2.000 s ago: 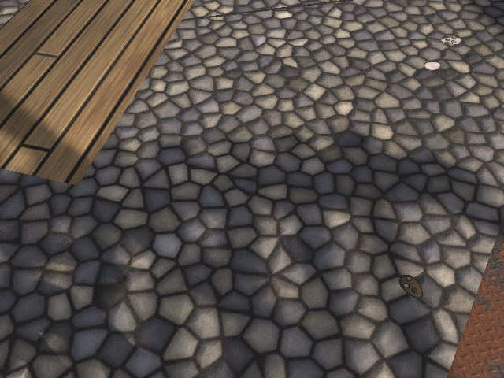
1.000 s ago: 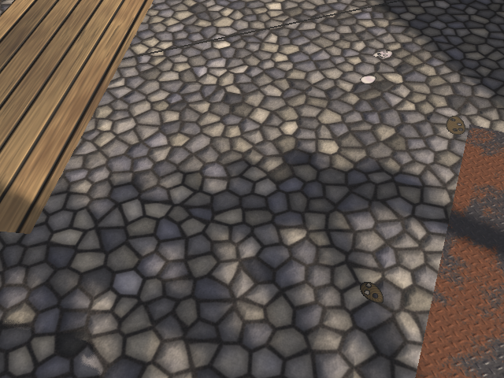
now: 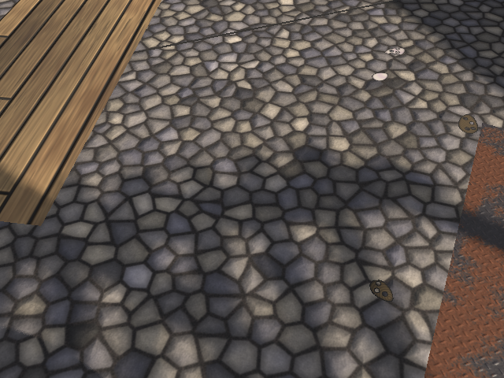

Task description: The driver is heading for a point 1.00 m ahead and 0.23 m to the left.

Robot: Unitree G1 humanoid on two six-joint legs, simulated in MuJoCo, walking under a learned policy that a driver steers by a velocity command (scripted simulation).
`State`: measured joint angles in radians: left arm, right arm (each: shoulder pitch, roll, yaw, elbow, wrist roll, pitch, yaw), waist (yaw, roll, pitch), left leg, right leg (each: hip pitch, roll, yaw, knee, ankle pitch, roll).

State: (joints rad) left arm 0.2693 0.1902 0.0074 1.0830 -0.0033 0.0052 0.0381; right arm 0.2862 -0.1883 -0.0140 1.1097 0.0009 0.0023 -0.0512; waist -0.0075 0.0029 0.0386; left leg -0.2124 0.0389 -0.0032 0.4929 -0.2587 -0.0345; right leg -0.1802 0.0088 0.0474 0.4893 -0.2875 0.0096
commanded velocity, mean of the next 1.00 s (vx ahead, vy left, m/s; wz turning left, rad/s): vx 0.30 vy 0.00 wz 0.10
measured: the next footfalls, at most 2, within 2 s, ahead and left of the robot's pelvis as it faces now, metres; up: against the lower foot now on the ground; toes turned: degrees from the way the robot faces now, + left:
right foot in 0.66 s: +0.42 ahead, -0.11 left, +0.00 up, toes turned -2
left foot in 1.18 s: +0.48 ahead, +0.13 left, +0.00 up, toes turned +16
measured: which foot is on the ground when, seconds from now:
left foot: down 0.00-0.68, up 0.70-1.00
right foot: down 0.00-0.26, up 0.28-0.64, down 0.66-1.00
